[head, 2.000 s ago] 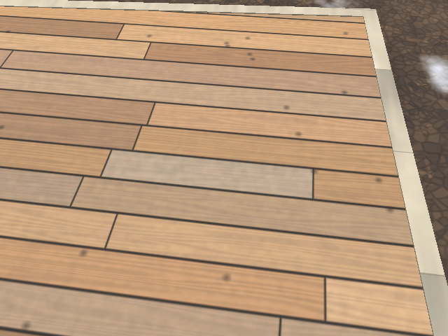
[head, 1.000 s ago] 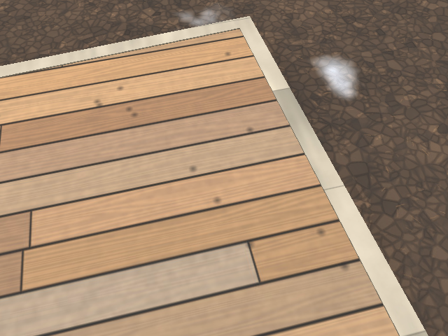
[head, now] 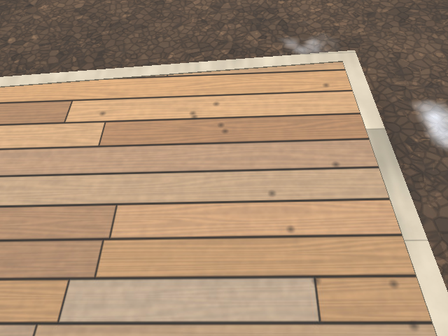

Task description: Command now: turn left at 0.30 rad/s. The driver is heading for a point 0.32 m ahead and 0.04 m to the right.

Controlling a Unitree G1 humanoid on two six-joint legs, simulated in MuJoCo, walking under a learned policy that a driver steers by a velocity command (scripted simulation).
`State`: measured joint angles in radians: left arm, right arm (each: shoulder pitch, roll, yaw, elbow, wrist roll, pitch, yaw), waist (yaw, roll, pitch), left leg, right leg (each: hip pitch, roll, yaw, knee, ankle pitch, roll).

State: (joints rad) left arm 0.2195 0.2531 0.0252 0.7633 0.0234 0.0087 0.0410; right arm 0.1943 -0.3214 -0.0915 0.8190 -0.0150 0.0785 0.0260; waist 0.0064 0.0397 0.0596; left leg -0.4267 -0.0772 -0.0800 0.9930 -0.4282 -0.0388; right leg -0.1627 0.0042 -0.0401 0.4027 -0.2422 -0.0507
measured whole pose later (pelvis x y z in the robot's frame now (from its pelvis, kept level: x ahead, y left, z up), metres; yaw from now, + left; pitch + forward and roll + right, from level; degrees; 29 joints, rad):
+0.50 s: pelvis +0.08 +0.01 +0.00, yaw -4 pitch +0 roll +1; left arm 0.25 0.29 0.06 0.87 0.03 0.01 -0.05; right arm 0.37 -0.25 -0.04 0.94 -0.03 -0.06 -0.01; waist -0.02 -0.04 0.02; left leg 0.10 -0.04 0.08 0.16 -0.26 0.04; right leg -0.61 -0.04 0.03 0.90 -0.17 -0.01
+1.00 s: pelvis +0.23 -0.07 +0.00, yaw -9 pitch -1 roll +0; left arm 0.24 0.18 0.00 0.95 0.02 -0.03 0.01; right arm 0.22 -0.22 -0.02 1.00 -0.03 0.03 -0.02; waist 0.00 0.03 0.06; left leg -0.38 0.04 -0.01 0.74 -0.33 0.01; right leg -0.22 0.08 -0.08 0.37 -0.14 -0.11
